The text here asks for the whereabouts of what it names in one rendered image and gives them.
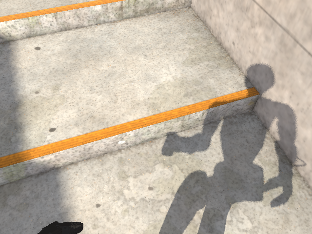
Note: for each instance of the robot left hand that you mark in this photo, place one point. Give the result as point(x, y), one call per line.
point(71, 227)

